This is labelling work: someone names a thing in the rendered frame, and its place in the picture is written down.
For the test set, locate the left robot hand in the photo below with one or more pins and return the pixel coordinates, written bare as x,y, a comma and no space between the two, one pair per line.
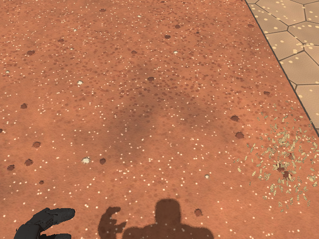
43,220

